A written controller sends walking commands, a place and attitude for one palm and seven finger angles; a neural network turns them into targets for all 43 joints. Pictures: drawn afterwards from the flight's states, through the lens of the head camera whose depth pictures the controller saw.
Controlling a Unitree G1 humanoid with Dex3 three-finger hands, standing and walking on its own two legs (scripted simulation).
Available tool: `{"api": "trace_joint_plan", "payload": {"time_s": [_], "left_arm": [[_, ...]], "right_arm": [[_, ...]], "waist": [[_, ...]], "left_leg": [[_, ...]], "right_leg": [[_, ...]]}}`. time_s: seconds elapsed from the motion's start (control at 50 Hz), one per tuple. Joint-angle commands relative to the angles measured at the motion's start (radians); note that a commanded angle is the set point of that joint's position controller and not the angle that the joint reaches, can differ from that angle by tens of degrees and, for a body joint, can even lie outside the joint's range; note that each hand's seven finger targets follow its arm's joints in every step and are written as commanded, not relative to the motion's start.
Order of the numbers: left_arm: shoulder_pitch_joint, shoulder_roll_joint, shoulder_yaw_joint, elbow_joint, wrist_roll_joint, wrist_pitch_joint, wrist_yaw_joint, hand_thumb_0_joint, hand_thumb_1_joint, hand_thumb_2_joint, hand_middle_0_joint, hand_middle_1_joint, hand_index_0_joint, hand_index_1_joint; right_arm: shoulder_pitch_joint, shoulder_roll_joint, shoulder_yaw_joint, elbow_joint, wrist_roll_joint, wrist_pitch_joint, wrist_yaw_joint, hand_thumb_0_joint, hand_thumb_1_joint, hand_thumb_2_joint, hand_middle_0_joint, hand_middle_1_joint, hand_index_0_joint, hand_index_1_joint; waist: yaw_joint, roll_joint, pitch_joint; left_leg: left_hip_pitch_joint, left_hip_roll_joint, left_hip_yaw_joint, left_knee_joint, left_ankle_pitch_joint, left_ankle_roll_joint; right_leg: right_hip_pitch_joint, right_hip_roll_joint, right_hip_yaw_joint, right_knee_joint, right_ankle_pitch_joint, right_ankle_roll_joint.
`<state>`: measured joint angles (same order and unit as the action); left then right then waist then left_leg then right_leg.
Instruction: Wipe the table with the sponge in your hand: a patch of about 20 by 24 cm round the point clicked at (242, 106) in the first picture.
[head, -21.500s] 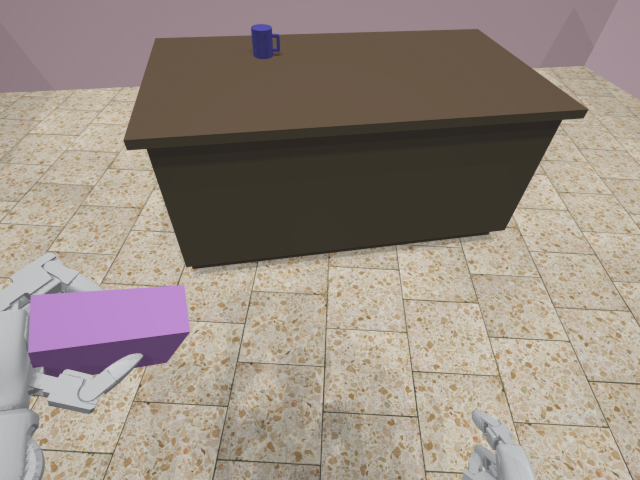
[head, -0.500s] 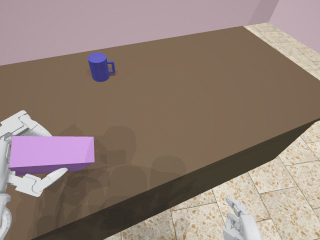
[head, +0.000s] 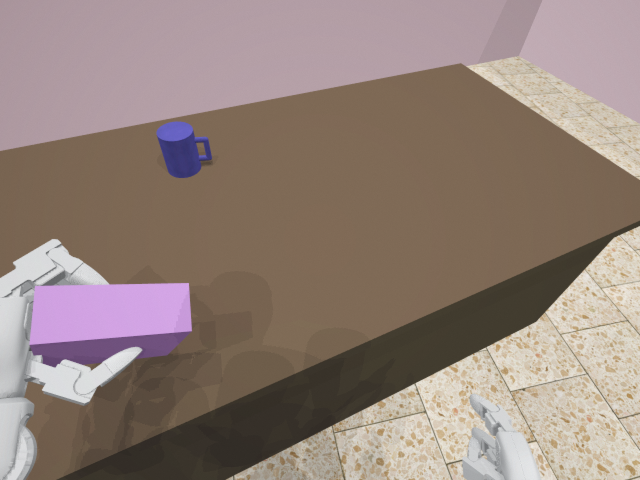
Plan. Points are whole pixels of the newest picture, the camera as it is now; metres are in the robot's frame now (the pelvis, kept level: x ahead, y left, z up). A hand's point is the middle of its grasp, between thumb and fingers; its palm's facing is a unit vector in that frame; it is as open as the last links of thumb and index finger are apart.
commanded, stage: come to a stop and stand still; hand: left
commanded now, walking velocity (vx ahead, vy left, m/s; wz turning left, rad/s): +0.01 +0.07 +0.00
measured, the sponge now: (135, 325) +0.23 +0.21 +0.13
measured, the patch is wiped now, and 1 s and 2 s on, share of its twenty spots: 0.00 0.00 0.00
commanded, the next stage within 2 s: look again from close up in 1.32 s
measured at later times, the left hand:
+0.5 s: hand (106, 296) +0.24 +0.23 +0.16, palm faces +0.32 -0.84 -0.44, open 9.2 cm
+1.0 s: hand (77, 335) +0.21 +0.25 +0.15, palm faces +0.42 -0.84 -0.35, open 9.2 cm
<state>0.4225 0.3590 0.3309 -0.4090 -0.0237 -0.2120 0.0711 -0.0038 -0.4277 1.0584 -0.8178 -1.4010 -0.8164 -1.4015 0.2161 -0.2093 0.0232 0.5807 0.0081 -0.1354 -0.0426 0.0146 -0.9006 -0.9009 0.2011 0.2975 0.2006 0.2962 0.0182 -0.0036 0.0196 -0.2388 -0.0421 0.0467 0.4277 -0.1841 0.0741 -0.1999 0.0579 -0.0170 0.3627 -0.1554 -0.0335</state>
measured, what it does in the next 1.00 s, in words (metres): stands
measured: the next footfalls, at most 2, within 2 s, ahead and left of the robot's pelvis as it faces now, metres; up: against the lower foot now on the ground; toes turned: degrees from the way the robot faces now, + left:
none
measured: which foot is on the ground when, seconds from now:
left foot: down 0.00-1.00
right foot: down 0.00-1.00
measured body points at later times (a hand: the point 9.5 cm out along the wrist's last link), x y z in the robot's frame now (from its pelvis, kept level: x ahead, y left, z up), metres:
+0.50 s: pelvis +0.02 -0.01 +0.00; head +0.06 +0.01 +0.44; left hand +0.22 +0.28 +0.18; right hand +0.18 -0.25 -0.09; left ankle +0.03 +0.06 -0.74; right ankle +0.02 -0.10 -0.74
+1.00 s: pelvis -0.01 -0.01 +0.00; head +0.00 +0.00 +0.45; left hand +0.18 +0.29 +0.17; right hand +0.19 -0.22 -0.07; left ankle +0.03 +0.06 -0.74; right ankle +0.02 -0.10 -0.74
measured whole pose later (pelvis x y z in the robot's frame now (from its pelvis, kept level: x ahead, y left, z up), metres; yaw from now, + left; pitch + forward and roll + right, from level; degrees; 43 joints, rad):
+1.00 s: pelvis -0.01 -0.01 +0.00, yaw +1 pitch -1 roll -1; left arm 0.39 0.35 0.33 -0.41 -0.04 -0.14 0.10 0.00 -0.43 1.06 -0.82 -1.40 -0.82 -1.40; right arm 0.18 -0.21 0.05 0.56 0.02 -0.10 -0.02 0.01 -0.90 -0.90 0.20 0.30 0.20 0.30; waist 0.04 -0.01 0.03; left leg -0.26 -0.05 0.03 0.47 -0.20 0.06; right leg -0.23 0.06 -0.04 0.44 -0.20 -0.05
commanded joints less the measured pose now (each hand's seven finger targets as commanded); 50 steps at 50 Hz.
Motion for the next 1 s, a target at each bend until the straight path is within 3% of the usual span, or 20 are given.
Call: {"api": "trace_joint_plan", "payload": {"time_s": [0.0, 0.16, 0.18, 0.2, 0.22, 0.26, 0.3, 0.32, 0.36, 0.46, 0.48, 0.5, 0.58, 0.64, 0.7, 0.8, 0.88, 0.9, 0.96, 0.98], "left_arm": [[-0.096, 0.178, 0.111, -0.238, -0.022, -0.068, 0.030, 0.000, 0.100, 1.300, -1.200, -1.600, -1.200, -1.600], [-0.062, 0.191, 0.123, -0.239, -0.029, -0.054, 0.031, 0.000, 0.100, 1.300, -1.200, -1.600, -1.200, -1.600], [-1.039, 0.992, 0.434, -0.612, 0.026, -0.215, 0.041, 0.000, 0.100, 1.300, -1.200, -1.600, -1.200, -1.600], [-0.668, 0.490, 0.396, -0.139, 0.041, -0.150, 0.034, 0.000, 0.100, 1.300, -1.200, -1.600, -1.200, -1.600], [-0.454, 0.394, 0.290, 0.014, -0.008, -0.114, 0.031, 0.000, 0.100, 1.300, -1.200, -1.600, -1.200, -1.600], [-0.249, 0.365, 0.239, -0.096, -0.040, -0.112, 0.005, 0.000, 0.100, 1.300, -1.200, -1.600, -1.200, -1.600], [-0.101, 0.253, 0.156, -0.161, -0.055, -0.115, -0.008, 0.000, 0.100, 1.300, -1.200, -1.600, -1.200, -1.600], [-0.046, 0.222, 0.132, -0.207, -0.059, -0.113, -0.003, 0.000, 0.100, 1.300, -1.200, -1.600, -1.200, -1.600], [-0.009, 0.197, 0.122, -0.230, -0.056, -0.098, 0.013, 0.000, 0.100, 1.300, -1.200, -1.600, -1.200, -1.600], [-0.077, 0.291, 0.217, -0.247, -0.034, -0.078, 0.052, 0.000, 0.100, 1.300, -1.200, -1.600, -1.200, -1.600], [-0.116, 0.366, 0.268, -0.293, -0.027, -0.078, 0.059, 0.000, 0.100, 1.300, -1.200, -1.600, -1.200, -1.600], [-0.110, 0.311, 0.232, -0.288, -0.029, -0.076, 0.056, 0.000, 0.100, 1.300, -1.200, -1.600, -1.200, -1.600], [-0.060, 0.336, 0.237, -0.357, -0.042, -0.060, 0.066, 0.000, 0.100, 1.300, -1.200, -1.600, -1.200, -1.600], [-0.028, 0.267, 0.181, -0.358, -0.050, -0.061, 0.066, 0.000, 0.100, 1.300, -1.200, -1.600, -1.200, -1.600], [-0.008, 0.223, 0.160, -0.304, -0.051, -0.051, 0.063, 0.000, 0.100, 1.300, -1.200, -1.600, -1.200, -1.600], [-0.079, 0.173, 0.116, -0.213, -0.047, -0.026, 0.052, 0.000, 0.100, 1.300, -1.200, -1.600, -1.200, -1.600], [-0.154, 0.215, 0.132, -0.233, -0.034, -0.011, 0.051, 0.000, 0.100, 1.300, -1.200, -1.600, -1.200, -1.600], [-0.156, 0.160, 0.096, -0.236, -0.032, -0.011, 0.047, 0.000, 0.100, 1.300, -1.200, -1.600, -1.200, -1.600], [-0.186, 0.179, 0.103, -0.260, -0.022, -0.005, 0.049, 0.000, 0.100, 1.300, -1.200, -1.600, -1.200, -1.600], [-0.182, 0.235, 0.149, -0.263, -0.018, -0.005, 0.053, 0.000, 0.100, 1.300, -1.200, -1.600, -1.200, -1.600]], "right_arm": [[-0.096, -0.120, -0.038, -0.160, 0.004, -0.055, -0.011, 0.000, -0.900, -0.900, 0.200, 0.300, 0.200, 0.300], [-0.086, -0.124, -0.045, -0.159, 0.009, -0.051, -0.014, 0.000, -0.900, -0.900, 0.200, 0.300, 0.200, 0.300], [0.049, -0.218, 0.114, -0.255, 0.091, -0.030, -0.072, 0.000, -0.900, -0.900, 0.200, 0.300, 0.200, 0.300], [0.003, -0.082, -0.001, -0.179, 0.054, -0.087, -0.058, 0.000, -0.900, -0.900, 0.200, 0.300, 0.200, 0.300], [-0.036, -0.141, 0.006, -0.151, 0.022, -0.081, -0.024, 0.000, -0.900, -0.900, 0.200, 0.300, 0.200, 0.300], [-0.037, -0.177, -0.032, -0.173, -0.004, -0.081, 0.006, 0.000, -0.900, -0.900, 0.200, 0.300, 0.200, 0.300], [0.001, -0.178, -0.037, -0.166, 0.002, -0.081, 0.039, 0.000, -0.900, -0.900, 0.200, 0.300, 0.200, 0.300], [-0.006, -0.172, -0.039, -0.167, 0.007, -0.086, 0.049, 0.000, -0.900, -0.900, 0.200, 0.300, 0.200, 0.300], [-0.015, -0.173, -0.048, -0.152, 0.015, -0.091, 0.056, 0.000, -0.900, -0.900, 0.200, 0.300, 0.200, 0.300], [-0.055, -0.171, -0.054, -0.131, 0.006, -0.061, 0.026, 0.000, -0.900, -0.900, 0.200, 0.300, 0.200, 0.300], [-0.064, -0.178, -0.053, -0.126, 0.005, -0.051, 0.024, 0.000, -0.900, -0.900, 0.200, 0.300, 0.200, 0.300], [-0.055, -0.158, -0.052, -0.127, 0.005, -0.044, 0.019, 0.000, -0.900, -0.900, 0.200, 0.300, 0.200, 0.300], [-0.055, -0.166, -0.053, -0.137, 0.016, -0.048, 0.030, 0.000, -0.900, -0.900, 0.200, 0.300, 0.200, 0.300], [-0.026, -0.161, -0.055, -0.132, 0.017, -0.054, 0.038, 0.000, -0.900, -0.900, 0.200, 0.300, 0.200, 0.300], [-0.031, -0.155, -0.059, -0.129, 0.020, -0.049, 0.037, 0.000, -0.900, -0.900, 0.200, 0.300, 0.200, 0.300], [-0.065, -0.150, -0.052, -0.139, 0.024, -0.024, 0.022, 0.000, -0.900, -0.900, 0.200, 0.300, 0.200, 0.300], [-0.101, -0.152, -0.041, -0.154, 0.022, -0.013, 0.008, 0.000, -0.900, -0.900, 0.200, 0.300, 0.200, 0.300], [-0.103, -0.133, -0.032, -0.161, 0.017, -0.011, 0.005, 0.000, -0.900, -0.900, 0.200, 0.300, 0.200, 0.300], [-0.109, -0.135, -0.027, -0.176, 0.015, -0.015, 0.001, 0.000, -0.900, -0.900, 0.200, 0.300, 0.200, 0.300], [-0.112, -0.143, -0.029, -0.168, 0.014, -0.014, -0.003, 0.000, -0.900, -0.900, 0.200, 0.300, 0.200, 0.300]], "waist": [[0.002, 0.070, -0.119], [0.002, 0.043, -0.141], [-0.072, 0.375, -0.029], [-0.003, 0.071, -0.078], [0.002, -0.039, -0.077], [0.021, -0.040, -0.104], [0.025, 0.057, -0.152], [0.030, 0.033, -0.150], [0.026, 0.001, -0.147], [0.016, 0.007, -0.172], [0.011, 0.027, -0.208], [0.009, 0.051, -0.216], [0.020, 0.116, -0.255], [0.023, 0.101, -0.237], [0.017, 0.073, -0.228], [0.007, 0.041, -0.147], [0.002, 0.049, -0.116], [0.001, 0.043, -0.117], [0.001, 0.061, -0.084], [0.002, 0.086, -0.103]], "left_leg": [[0.043, 0.131, -0.176, -0.099, -0.034, -0.050], [0.060, 0.131, -0.176, -0.078, 0.054, -0.048], [-0.330, 0.108, -0.190, -0.082, -0.241, 0.009], [-0.216, 0.172, -0.214, -0.069, -0.296, -0.003], [-0.049, 0.114, -0.193, -0.052, -0.161, -0.031], [0.010, 0.093, -0.158, 0.000, -0.140, -0.037], [0.042, 0.110, -0.155, -0.002, -0.062, -0.043], [0.038, 0.106, -0.150, -0.004, -0.003, -0.039], [0.059, 0.113, -0.144, -0.008, 0.092, -0.043], [0.052, 0.123, -0.146, -0.019, 0.203, -0.062], [0.074, 0.124, -0.151, -0.016, 0.232, -0.060], [0.066, 0.128, -0.150, -0.005, 0.290, -0.064], [0.091, 0.119, -0.154, 0.033, 0.408, -0.063], [0.093, 0.133, -0.156, 0.051, 0.490, -0.073], [0.112, 0.139, -0.155, 0.040, 0.456, -0.072], [0.072, 0.143, -0.158, -0.019, 0.195, -0.066], [0.043, 0.136, -0.173, -0.062, -0.032, -0.046], [0.037, 0.142, -0.169, -0.068, -0.066, -0.043], [-0.001, 0.144, -0.181, -0.092, -0.172, -0.037], [0.009, 0.145, -0.187, -0.098, -0.172, -0.033]], "right_leg": [[0.007, -0.131, 0.133, -0.067, -0.001, -0.013], [0.026, -0.140, 0.141, -0.058, 0.079, -0.013], [0.173, -0.045, 0.068, 0.114, -0.101, 0.073], [0.010, -0.128, 0.037, 0.071, -0.238, 0.040], [-0.102, -0.117, 0.051, 0.016, -0.279, 0.010], [-0.154, -0.144, 0.155, -0.038, -0.212, -0.025], [-0.114, -0.146, 0.147, 0.003, -0.103, -0.031], [-0.082, -0.151, 0.145, 0.010, -0.023, -0.028], [-0.059, -0.153, 0.131, 0.024, 0.075, -0.020], [0.016, -0.145, 0.093, 0.069, 0.174, -0.004], [0.032, -0.136, 0.099, 0.094, 0.192, -0.006], [0.055, -0.145, 0.073, 0.102, 0.214, -0.005], [0.076, -0.146, 0.086, 0.126, 0.274, -0.010], [0.057, -0.153, 0.056, 0.128, 0.262, -0.005], [0.029, -0.152, 0.060, 0.119, 0.246, -0.003], [-0.016, -0.144, 0.079, 0.065, 0.136, -0.001], [-0.037, -0.140, 0.123, 0.014, 0.022, -0.008], [-0.029, -0.138, 0.106, 0.009, 0.000, -0.004], [-0.041, -0.134, 0.121, -0.020, -0.084, -0.006], [-0.036, -0.132, 0.132, -0.020, -0.082, -0.008]]}}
